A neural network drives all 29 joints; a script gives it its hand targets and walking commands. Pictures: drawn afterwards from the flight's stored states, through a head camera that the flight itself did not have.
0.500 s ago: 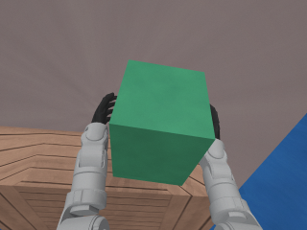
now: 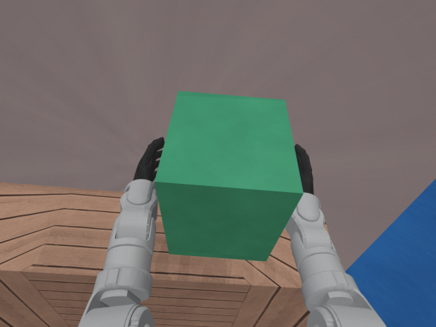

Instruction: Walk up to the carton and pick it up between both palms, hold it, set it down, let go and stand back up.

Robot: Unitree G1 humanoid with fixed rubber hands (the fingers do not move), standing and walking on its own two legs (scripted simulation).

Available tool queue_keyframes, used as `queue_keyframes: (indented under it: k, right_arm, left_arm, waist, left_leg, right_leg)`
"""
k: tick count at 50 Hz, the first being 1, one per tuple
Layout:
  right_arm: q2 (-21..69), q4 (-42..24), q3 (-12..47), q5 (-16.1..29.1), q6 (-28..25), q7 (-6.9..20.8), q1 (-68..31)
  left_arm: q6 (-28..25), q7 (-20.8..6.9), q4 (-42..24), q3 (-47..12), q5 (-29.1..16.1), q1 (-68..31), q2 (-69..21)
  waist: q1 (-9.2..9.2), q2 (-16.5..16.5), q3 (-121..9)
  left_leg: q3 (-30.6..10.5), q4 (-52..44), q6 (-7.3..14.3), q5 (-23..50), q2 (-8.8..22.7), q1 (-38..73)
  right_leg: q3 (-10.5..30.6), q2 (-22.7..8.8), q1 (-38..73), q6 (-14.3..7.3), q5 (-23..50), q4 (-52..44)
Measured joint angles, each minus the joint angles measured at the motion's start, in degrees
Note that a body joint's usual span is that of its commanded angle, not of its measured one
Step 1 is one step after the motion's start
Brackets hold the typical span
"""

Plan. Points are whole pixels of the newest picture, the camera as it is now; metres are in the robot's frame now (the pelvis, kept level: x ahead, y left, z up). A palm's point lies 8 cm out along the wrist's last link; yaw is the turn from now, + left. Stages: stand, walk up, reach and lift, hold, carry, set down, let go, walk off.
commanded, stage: set down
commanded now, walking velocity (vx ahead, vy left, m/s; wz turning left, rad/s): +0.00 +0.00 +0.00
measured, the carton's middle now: (224, 180) +0.38 +0.01 +0.10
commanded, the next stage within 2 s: none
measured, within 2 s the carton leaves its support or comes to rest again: neither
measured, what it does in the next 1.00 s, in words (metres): stands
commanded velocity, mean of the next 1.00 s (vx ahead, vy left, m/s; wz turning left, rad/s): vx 0.00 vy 0.00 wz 0.00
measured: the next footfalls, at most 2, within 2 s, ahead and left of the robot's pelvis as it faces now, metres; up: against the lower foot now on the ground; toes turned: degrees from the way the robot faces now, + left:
none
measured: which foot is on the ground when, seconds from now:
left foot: down 0.00-1.00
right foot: down 0.00-1.00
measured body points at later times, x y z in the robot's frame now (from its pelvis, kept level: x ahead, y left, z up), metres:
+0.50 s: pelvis +0.00 -0.01 +0.00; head +0.00 +0.02 +0.45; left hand +0.39 +0.14 +0.07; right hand +0.38 -0.16 +0.08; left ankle +0.03 +0.13 -0.75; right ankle -0.04 -0.13 -0.75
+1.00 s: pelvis +0.01 +0.00 +0.00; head +0.07 +0.04 +0.44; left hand +0.40 +0.16 +0.01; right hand +0.40 -0.14 +0.04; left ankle +0.03 +0.13 -0.75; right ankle -0.04 -0.13 -0.75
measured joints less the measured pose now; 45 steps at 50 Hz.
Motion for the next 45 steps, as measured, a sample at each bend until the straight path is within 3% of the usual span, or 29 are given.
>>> queue_keyframes:
  k: [7, 17, 33, 45]
  right_arm:
    - [0.7, -1.0, 0.2, 0.4, -3.3, 0.0, 3.4]
    - [0.5, 0.6, -2.7, -1.6, -4.5, 0.1, 2.7]
    - [3.7, 6.6, -11.3, -11.6, -9.3, 0.0, 0.2]
    - [4.5, 11.1, -16.5, -16.2, -15.4, 0.9, -2.2]
  left_arm:
    - [-2.9, 1.4, 0.1, -3.0, -3.0, 2.9, 0.8]
    - [-7.3, 1.7, 8.0, -2.1, -3.2, -0.7, 0.8]
    - [-16.2, -1.6, 19.3, 5.5, 0.4, -4.0, 1.2]
    - [-22.6, -0.2, 23.3, 5.6, -0.4, -4.1, 2.4]
  waist:
    - [-0.08, 0.4, -1.0]
    - [0.43, 1.2, -1.5]
    - [1.64, 1.1, -1.8]
    - [1.42, 0.4, -3.6]
  left_leg:
    - [-0.8, 1.5, -0.4, -0.6, 0.5, -3.2]
    - [-0.5, 0.1, -0.9, 0.6, 1.2, -4.9]
    - [1.2, -2.4, -0.8, 1.8, 1.1, -5.4]
    - [1.5, -1.1, -0.4, 1.7, 1.3, -12.4]
  right_leg:
    - [-0.9, 0.6, -1.9, -0.3, 0.2, -0.5]
    - [-0.8, 1.2, -4.7, -0.9, 0.6, -0.2]
    - [0.1, 0.7, -7.0, -0.9, 0.5, 0.3]
    - [-0.2, 0.8, -12.7, -0.6, 1.8, -0.9]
